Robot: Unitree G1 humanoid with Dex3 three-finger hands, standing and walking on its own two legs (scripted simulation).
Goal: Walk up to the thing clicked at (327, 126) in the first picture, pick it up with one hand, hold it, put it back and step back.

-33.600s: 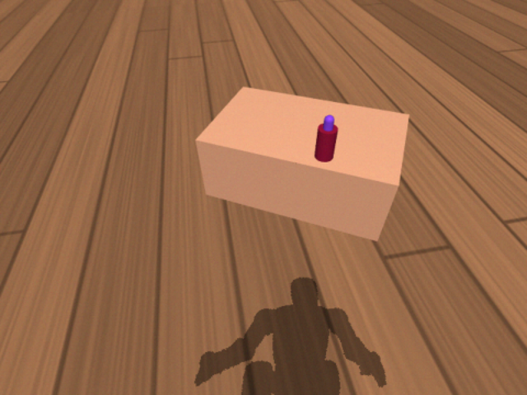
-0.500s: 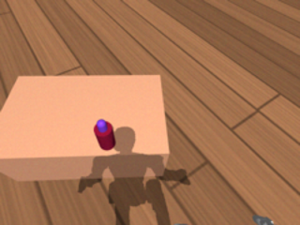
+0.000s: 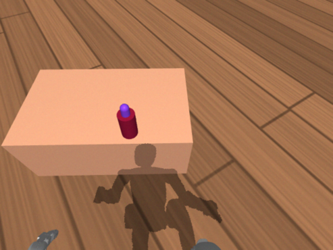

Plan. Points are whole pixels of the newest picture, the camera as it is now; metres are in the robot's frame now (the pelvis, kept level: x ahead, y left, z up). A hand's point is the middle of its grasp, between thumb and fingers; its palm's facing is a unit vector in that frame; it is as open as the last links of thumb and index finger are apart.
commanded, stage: step back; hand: left
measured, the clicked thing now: (127, 119) +0.71 +0.18 -0.29
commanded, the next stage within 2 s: stand in 1.92 s
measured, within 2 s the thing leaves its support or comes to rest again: neither
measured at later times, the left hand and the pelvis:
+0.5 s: hand out of the picture -0.08 +0.25 -0.13, palm faces -0.04 -0.90 -0.42, open 7.4 cm; pelvis -0.17 -0.01 +0.01, yaw -3 degrees
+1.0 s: hand out of the picture -0.26 +0.25 -0.14, palm faces -0.07 -0.92 -0.40, open 7.4 cm; pelvis -0.33 -0.02 +0.01, yaw -5 degrees
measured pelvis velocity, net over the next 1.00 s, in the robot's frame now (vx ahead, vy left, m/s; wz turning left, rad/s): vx -0.33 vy -0.02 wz -0.09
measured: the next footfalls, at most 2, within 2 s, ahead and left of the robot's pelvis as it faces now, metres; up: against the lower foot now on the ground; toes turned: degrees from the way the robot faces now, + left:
right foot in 0.30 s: -0.11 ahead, -0.14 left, +0.00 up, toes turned -2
left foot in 0.62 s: -0.18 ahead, +0.12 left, +0.00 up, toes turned -2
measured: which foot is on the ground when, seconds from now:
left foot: down 0.00-0.34, up 0.36-0.60, down 0.62-0.98, up 1.00-1.00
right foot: up 0.00-0.28, down 0.30-0.64, up 0.66-0.92, down 0.94-1.00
